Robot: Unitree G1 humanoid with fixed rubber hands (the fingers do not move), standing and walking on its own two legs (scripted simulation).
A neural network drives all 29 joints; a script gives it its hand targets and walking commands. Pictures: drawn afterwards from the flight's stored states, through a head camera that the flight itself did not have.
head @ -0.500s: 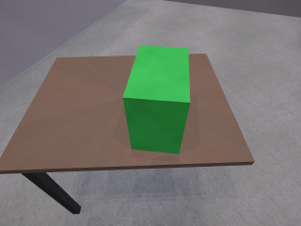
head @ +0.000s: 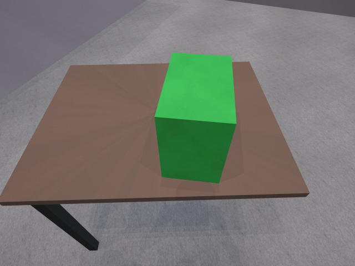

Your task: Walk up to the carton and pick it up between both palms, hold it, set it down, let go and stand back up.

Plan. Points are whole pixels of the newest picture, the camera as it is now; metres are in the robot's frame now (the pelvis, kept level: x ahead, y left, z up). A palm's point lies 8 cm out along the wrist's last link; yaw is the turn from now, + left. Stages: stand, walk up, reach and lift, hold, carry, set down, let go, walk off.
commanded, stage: walk up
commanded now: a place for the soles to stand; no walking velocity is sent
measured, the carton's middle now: (195, 118) +0.49 -0.02 +0.04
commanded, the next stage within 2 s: reach and lift in 0.72 s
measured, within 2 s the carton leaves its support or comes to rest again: neither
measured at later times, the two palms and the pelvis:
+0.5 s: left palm out of the picture +0.03 +0.26 -0.13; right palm out of the picture +0.03 -0.23 -0.14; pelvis +0.00 +0.01 +0.00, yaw +1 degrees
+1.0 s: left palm (97, 247) +0.18 +0.22 -0.11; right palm out of the picture +0.16 -0.25 -0.13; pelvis -0.02 -0.02 -0.03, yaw -2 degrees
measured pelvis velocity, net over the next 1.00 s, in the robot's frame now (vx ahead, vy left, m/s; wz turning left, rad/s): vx -0.02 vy -0.02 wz -0.04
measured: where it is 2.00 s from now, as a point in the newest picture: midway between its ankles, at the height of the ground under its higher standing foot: outside the picture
